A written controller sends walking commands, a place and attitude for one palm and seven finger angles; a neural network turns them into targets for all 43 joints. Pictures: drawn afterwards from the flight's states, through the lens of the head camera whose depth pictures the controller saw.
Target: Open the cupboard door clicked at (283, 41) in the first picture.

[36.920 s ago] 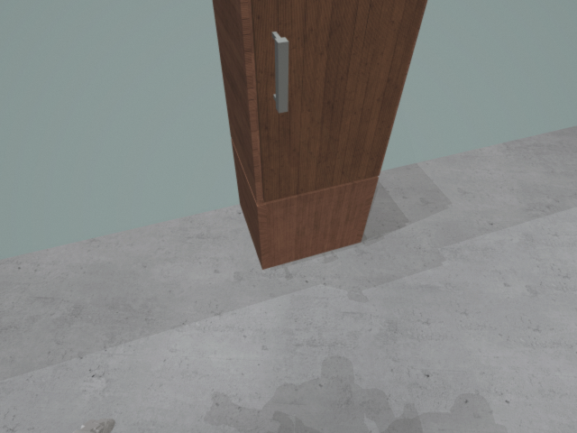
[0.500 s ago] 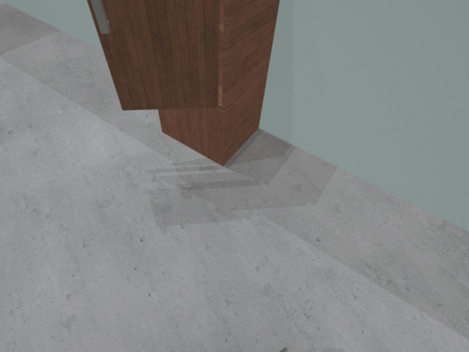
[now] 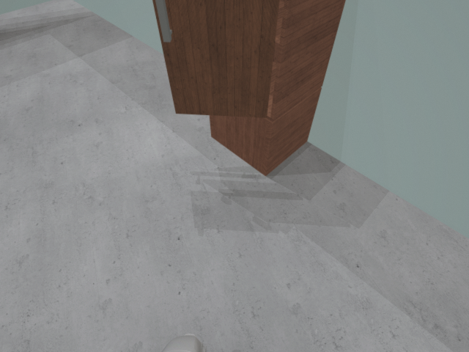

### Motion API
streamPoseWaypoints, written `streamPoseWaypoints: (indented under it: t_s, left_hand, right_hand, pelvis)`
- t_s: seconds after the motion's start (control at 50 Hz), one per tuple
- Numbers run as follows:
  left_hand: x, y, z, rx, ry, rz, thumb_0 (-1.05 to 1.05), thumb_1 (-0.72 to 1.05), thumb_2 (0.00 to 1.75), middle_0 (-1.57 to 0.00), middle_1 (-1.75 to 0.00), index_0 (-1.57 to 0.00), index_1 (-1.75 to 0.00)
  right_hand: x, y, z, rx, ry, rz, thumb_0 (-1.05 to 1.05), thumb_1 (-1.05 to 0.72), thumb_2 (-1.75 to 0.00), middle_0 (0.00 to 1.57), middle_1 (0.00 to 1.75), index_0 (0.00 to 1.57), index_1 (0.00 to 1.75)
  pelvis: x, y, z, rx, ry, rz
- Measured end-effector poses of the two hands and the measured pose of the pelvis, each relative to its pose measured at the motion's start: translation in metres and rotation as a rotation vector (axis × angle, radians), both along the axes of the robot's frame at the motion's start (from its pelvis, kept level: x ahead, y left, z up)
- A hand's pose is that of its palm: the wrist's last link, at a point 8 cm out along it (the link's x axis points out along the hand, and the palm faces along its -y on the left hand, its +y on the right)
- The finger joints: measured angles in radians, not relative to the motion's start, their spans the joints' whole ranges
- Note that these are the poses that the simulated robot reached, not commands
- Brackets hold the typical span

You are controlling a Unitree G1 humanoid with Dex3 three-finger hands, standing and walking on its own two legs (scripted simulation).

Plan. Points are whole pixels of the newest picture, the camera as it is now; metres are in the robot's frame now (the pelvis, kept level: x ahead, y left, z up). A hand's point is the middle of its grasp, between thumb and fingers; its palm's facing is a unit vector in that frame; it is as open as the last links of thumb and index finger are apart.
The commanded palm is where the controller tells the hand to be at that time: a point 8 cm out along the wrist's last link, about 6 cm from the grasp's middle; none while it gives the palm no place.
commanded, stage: take the last steps up to it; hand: left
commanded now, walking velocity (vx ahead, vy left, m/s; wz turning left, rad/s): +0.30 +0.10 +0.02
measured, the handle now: (164, 12) +1.06 +0.32 +0.09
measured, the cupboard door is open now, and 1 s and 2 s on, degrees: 41 41 41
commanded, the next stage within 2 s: come to a stop and stand still in 1.16 s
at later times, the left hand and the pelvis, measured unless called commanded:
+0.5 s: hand (131, 289) +0.25 +0.25 -0.16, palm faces -0.02 -0.98 -0.19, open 7.3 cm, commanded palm none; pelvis +0.14 +0.08 -0.01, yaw -3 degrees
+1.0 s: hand (152, 260) +0.33 +0.23 -0.17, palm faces +0.05 -0.98 -0.18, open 7.2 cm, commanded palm none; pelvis +0.33 +0.05 +0.00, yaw -2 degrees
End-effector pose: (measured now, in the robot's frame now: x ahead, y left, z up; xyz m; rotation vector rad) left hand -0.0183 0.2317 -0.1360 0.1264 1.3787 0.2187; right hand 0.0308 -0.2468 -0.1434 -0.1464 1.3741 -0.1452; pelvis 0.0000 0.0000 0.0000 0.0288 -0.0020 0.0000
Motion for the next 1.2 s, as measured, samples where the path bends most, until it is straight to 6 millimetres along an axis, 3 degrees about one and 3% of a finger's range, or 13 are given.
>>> streamPoseWaypoints:
  t_s: [0.12,0.16,0.2,0.26,0.44,0.56,0.62,0.66,0.74,0.94,1.08,1.14,1.2]
  left_hand:
    - [-0.037,0.030,-0.020,-0.052,0.169,0.080,0.00,0.91,0.90,-0.20,-0.30,-0.20,-0.30]
    - [-0.035,0.043,-0.027,-0.062,0.215,0.078,0.00,0.91,0.90,-0.20,-0.30,-0.20,-0.30]
    - [-0.018,0.054,-0.027,-0.059,0.219,0.061,0.01,0.91,0.90,-0.20,-0.30,-0.20,-0.30]
    - [0.029,0.068,-0.023,-0.053,0.147,0.023,0.01,0.91,0.90,-0.20,-0.30,-0.20,-0.30]
    - [0.208,0.077,-0.002,-0.028,-0.156,-0.095,0.00,0.92,0.90,-0.20,-0.30,-0.19,-0.30]
    - [0.314,0.056,0.005,-0.014,-0.252,-0.203,0.00,0.92,0.90,-0.20,-0.30,-0.19,-0.30]
    - [0.361,0.038,0.002,-0.009,-0.288,-0.249,0.00,0.92,0.90,-0.20,-0.30,-0.20,-0.30]
    - [0.380,0.028,-0.001,-0.007,-0.321,-0.250,0.00,0.92,0.90,-0.20,-0.30,-0.20,-0.30]
    - [0.379,0.017,-0.001,-0.019,-0.277,-0.200,0.00,0.91,0.90,-0.20,-0.30,-0.20,-0.30]
    - [0.349,0.041,-0.001,-0.005,-0.065,-0.065,-0.03,0.96,0.90,-0.20,-0.30,-0.20,-0.30]
    - [0.330,0.050,-0.024,-0.085,0.137,0.012,-0.01,0.93,0.90,-0.20,-0.30,-0.20,-0.30]
    - [0.341,0.059,-0.034,-0.107,0.194,0.007,0.00,0.92,0.90,-0.20,-0.30,-0.20,-0.30]
    - [0.378,0.067,-0.032,-0.103,0.166,-0.013,0.00,0.92,0.90,-0.20,-0.30,-0.20,-0.30]
  right_hand:
    - [0.089,0.041,0.001,-0.032,-0.149,0.101,0.00,-0.91,-0.90,0.20,0.30,0.19,0.30]
    - [0.108,0.056,-0.001,-0.048,-0.206,0.103,0.00,-0.91,-0.90,0.20,0.30,0.19,0.30]
    - [0.114,0.069,0.002,-0.048,-0.227,0.088,0.00,-0.91,-0.90,0.20,0.30,0.20,0.30]
    - [0.109,0.087,0.004,-0.032,-0.204,0.055,0.00,-0.91,-0.90,0.20,0.30,0.20,0.30]
    - [0.059,0.099,-0.001,-0.009,0.019,-0.065,-0.01,-0.94,-0.90,0.20,0.30,0.20,0.30]
    - [0.034,0.110,-0.011,0.047,0.183,-0.153,0.00,-0.92,-0.90,0.20,0.30,0.20,0.30]
    - [0.033,0.111,-0.018,0.078,0.258,-0.189,0.00,-0.91,-0.90,0.20,0.30,0.20,0.30]
    - [0.041,0.108,-0.021,0.097,0.298,-0.199,0.00,-0.91,-0.90,0.20,0.30,0.20,0.30]
    - [0.093,0.091,-0.018,0.089,0.266,-0.186,0.00,-0.91,-0.90,0.20,0.30,0.20,0.30]
    - [0.292,0.056,-0.002,0.007,-0.022,-0.054,0.01,-0.94,-0.90,0.20,0.30,0.20,0.30]
    - [0.423,0.069,0.006,-0.054,-0.188,0.047,0.01,-0.93,-0.90,0.20,0.30,0.19,0.30]
    - [0.458,0.081,0.005,-0.077,-0.250,0.057,0.00,-0.92,-0.90,0.20,0.30,0.19,0.30]
    - [0.467,0.095,0.007,-0.069,-0.241,0.040,0.00,-0.92,-0.90,0.20,0.30,0.20,0.30]
  pelvis:
    - [0.032,0.040,-0.016,-0.018,0.007,0.013]
    - [0.040,0.052,-0.022,-0.020,0.000,0.008]
    - [0.050,0.060,-0.020,-0.019,-0.004,-0.010]
    - [0.065,0.069,-0.012,-0.016,-0.007,-0.024]
    - [0.121,0.080,-0.003,0.001,-0.010,-0.038]
    - [0.169,0.068,-0.010,0.012,-0.008,-0.063]
    - [0.197,0.055,-0.019,0.009,-0.006,-0.071]
    - [0.211,0.046,-0.024,0.001,-0.014,-0.068]
    - [0.237,0.038,-0.015,-0.012,-0.018,-0.057]
    - [0.309,0.040,0.001,-0.024,0.011,-0.035]
    - [0.372,0.068,-0.012,-0.037,0.000,-0.039]
    - [0.393,0.081,-0.020,-0.033,-0.008,-0.050]
    - [0.411,0.087,-0.015,-0.028,-0.006,-0.061]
